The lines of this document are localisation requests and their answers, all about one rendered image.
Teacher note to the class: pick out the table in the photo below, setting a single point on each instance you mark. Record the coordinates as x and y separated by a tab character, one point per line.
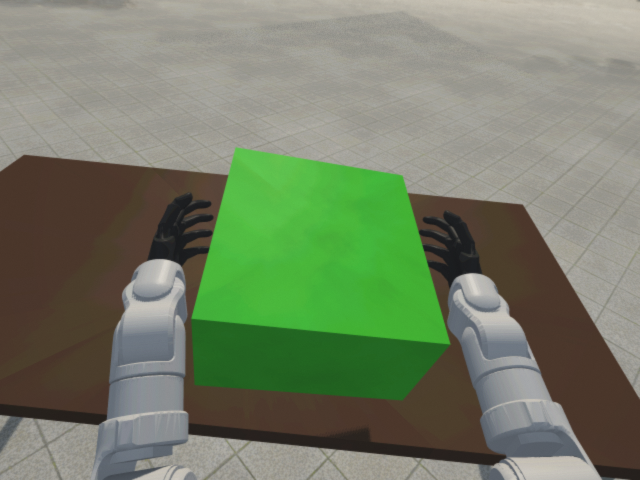
73	232

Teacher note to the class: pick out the right robot upper arm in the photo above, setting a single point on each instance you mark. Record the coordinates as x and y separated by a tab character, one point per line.
542	468

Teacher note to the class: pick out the left robot hand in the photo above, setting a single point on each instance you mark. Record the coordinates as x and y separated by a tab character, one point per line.
170	239

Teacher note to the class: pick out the right robot hand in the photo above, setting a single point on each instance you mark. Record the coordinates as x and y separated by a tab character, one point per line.
460	256

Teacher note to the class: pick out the right robot forearm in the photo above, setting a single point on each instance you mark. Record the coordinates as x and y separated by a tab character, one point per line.
519	417

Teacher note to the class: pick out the carton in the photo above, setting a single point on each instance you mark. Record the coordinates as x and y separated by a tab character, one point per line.
316	282

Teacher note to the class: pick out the left robot forearm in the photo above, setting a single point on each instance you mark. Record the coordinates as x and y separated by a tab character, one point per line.
145	416

